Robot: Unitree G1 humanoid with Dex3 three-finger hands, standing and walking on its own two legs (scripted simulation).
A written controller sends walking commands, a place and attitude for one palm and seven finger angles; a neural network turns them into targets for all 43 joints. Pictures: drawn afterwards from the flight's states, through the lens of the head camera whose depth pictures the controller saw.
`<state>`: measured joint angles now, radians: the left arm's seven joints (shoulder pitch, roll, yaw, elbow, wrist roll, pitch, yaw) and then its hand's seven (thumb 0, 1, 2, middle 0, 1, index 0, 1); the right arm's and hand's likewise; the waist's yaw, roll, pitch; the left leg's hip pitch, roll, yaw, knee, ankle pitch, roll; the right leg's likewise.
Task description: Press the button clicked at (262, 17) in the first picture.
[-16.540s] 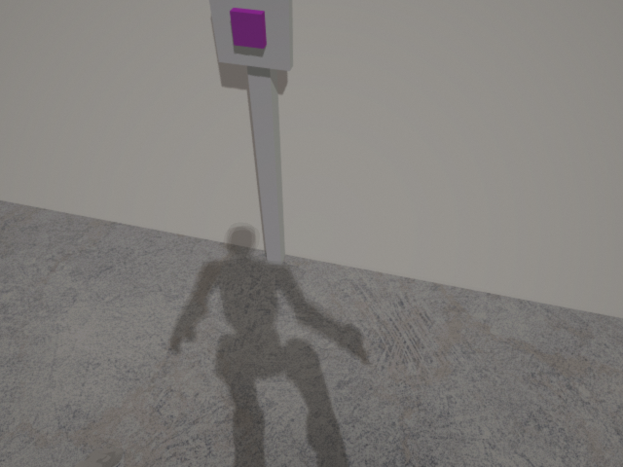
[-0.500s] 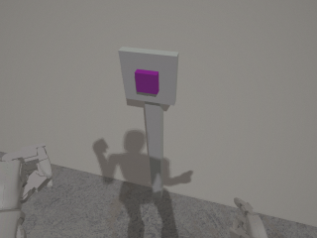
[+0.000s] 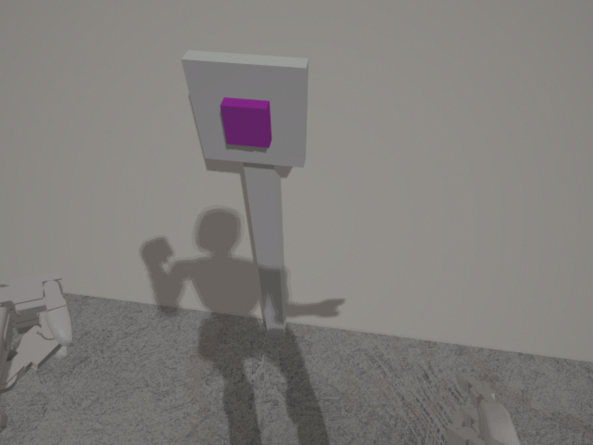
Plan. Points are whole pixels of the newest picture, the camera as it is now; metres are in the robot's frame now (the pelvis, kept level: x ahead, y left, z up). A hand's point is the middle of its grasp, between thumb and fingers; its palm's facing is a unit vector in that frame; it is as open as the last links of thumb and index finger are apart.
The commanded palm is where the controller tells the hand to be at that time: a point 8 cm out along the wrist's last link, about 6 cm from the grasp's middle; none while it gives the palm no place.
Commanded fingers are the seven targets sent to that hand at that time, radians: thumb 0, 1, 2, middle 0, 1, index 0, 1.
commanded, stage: step back with the hand held close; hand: left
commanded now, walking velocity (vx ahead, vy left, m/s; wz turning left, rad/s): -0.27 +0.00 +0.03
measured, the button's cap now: (247, 122) +0.55 +0.12 +0.15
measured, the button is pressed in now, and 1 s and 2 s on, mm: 0 0 0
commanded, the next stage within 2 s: stop stepping back and stand still in 0.90 s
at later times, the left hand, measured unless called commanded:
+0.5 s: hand out of the picture +0.11 +0.26 +0.16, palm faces +0.45 -0.76 -0.47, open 3.1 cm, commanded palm +0.04 +0.29 +0.17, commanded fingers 0.00 0.90 0.90 -1.30 -1.50 -1.30 -1.50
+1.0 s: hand out of the picture +0.01 +0.24 +0.17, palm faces +0.37 -0.84 -0.39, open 3.1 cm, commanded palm -0.05 +0.28 +0.17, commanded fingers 0.00 0.90 0.90 -1.30 -1.50 -1.30 -1.50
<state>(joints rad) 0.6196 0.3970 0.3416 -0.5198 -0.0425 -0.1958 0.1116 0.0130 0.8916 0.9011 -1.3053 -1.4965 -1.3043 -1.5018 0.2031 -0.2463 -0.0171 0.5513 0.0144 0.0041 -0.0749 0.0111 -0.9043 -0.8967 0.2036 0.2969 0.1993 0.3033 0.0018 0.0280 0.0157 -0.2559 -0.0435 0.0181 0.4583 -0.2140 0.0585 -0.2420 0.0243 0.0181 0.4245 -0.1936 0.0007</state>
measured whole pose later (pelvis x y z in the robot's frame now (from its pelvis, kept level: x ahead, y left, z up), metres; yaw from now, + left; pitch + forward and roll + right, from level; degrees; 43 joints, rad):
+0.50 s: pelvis -0.08 +0.01 -0.02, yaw +2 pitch +0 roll -2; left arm 0.56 0.38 0.41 -0.56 0.01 -0.29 0.15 0.01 0.89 0.90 -1.31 -1.50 -1.31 -1.50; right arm 0.25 -0.20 0.01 0.55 0.00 -0.08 -0.08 0.01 -0.90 -0.90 0.21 0.30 0.20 0.30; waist 0.00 0.01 0.01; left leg -0.47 -0.03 0.02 0.66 -0.19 0.07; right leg -0.38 0.05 0.05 0.65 -0.28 0.01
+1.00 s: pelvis -0.19 +0.00 -0.02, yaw -2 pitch +4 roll -3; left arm 0.57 0.42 0.40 -0.65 -0.06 -0.30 0.15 0.01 0.89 0.90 -1.31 -1.50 -1.31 -1.50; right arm 0.17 -0.13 0.03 0.60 -0.03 -0.14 -0.03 0.01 -0.90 -0.90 0.21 0.30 0.20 0.30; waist 0.04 -0.04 -0.04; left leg -0.55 0.04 0.06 0.37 0.06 0.01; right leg -0.11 0.02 -0.02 0.44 -0.44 -0.06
